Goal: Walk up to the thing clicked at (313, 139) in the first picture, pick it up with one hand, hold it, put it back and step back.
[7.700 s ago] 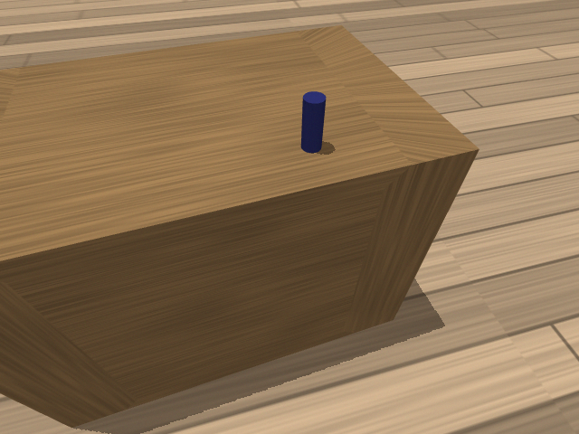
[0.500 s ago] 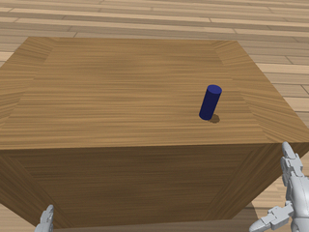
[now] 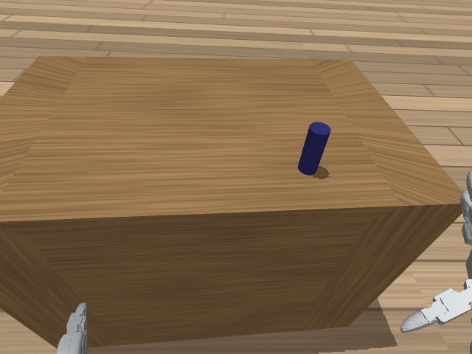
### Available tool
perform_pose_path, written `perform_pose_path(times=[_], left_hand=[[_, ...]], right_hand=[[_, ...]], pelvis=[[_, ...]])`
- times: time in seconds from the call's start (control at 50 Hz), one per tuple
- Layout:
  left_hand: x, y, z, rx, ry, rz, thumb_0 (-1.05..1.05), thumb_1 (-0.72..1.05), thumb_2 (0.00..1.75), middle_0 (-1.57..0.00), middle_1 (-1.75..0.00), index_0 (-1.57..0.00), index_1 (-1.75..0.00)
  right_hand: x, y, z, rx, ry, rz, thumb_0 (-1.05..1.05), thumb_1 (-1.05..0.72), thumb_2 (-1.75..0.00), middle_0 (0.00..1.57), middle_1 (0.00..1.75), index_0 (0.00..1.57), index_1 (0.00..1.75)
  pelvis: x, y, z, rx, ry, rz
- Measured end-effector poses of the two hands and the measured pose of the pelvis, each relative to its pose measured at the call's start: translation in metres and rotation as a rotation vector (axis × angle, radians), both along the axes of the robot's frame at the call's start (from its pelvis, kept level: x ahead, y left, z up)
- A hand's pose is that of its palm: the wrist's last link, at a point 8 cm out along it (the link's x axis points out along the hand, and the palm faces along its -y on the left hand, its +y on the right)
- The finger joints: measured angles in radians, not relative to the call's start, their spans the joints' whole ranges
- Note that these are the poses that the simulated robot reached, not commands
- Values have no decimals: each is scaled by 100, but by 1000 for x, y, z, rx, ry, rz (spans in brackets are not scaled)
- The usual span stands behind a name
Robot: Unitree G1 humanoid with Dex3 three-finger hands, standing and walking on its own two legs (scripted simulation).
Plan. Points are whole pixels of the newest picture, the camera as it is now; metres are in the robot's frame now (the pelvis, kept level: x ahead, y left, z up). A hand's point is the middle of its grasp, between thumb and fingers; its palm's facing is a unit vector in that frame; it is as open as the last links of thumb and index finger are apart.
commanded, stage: rise first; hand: right
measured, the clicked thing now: (313, 149) +0.49 -0.19 +0.08
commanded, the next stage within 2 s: go down in 0.52 s
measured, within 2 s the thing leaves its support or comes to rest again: neither
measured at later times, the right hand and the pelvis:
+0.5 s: hand (453, 248) +0.19 -0.26 +0.18, palm faces +0.41 +0.79 -0.45, open 17.6 cm; pelvis +0.01 +0.00 +0.00, yaw +0 degrees
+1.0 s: hand (444, 214) +0.24 -0.28 +0.17, palm faces +0.36 +0.86 -0.35, open 17.5 cm; pelvis +0.01 +0.00 +0.00, yaw +0 degrees
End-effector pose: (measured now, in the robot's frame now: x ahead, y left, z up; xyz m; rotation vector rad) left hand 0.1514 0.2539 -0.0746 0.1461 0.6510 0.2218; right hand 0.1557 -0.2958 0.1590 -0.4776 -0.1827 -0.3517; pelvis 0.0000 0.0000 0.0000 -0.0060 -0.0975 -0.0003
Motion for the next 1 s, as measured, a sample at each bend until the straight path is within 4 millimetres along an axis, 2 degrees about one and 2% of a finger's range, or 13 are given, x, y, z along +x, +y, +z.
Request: perform_pose_path(times=[0.18, 0.42, 0.54, 0.7, 0.78, 0.9, 1.0], left_hand=[[-10, 5, -6, 1, 42, 19, -1, -55, 4, -5, -3, -5, -4], [8, -3, -2, -12, 7, 1, -1, -56, 6, -5, -4, -5, -5], [6, 1, -8, -18, 37, 13, -1, -56, 6, -5, -4, -5, -5], [7, -5, -8, -22, 38, -4, -1, -55, 6, -5, -5, -5, -5], [8, 3, -5, -9, 24, 31, -1, -54, 5, -5, -4, -5, -5], [9, 18, -6, 26, 47, 71, -1, -53, 5, -5, -4, -4, -4], [14, 5, -8, 27, 61, 47, -1, -53, 4, -5, -4, -4, -4]], right_hand=[[0, 0, 12, -40, -37, 15, -1, 60, -4, 5, 6, 5, 6], [-3, 0, 28, -80, -96, 20, -1, 59, -5, 6, 6, 6, 6], [-5, -3, 34, -92, -108, 6, -1, 58, -5, 6, 6, 6, 6], [1, 6, 39, -114, -147, 45, -1, 56, -5, 6, 6, 6, 6], [4, -2, 39, -115, -171, 33, -1, 55, -4, 7, 5, 6, 6], [17, -24, 36, -30, -191, -6, -1, 55, -3, 6, 5, 6, 5], [49, -30, 26, 29, -105, 58, -1, 55, -3, 6, 4, 6, 5]], pelvis=[[1, -1, 0, 2, 3, 6], [6, -1, 1, 3, 2, -1], [7, -2, 1, 3, 1, -2], [7, 0, 0, 2, 9, -1], [8, 1, -1, 2, 14, -1], [8, 2, -1, 4, 21, -3], [5, 2, -1, 4, 33, -7]])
